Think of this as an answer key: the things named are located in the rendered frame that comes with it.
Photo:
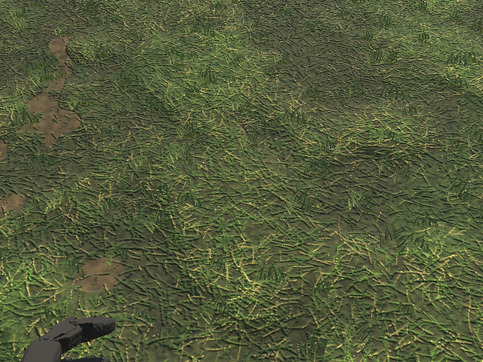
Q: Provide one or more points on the left robot hand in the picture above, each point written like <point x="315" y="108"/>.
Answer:
<point x="66" y="335"/>

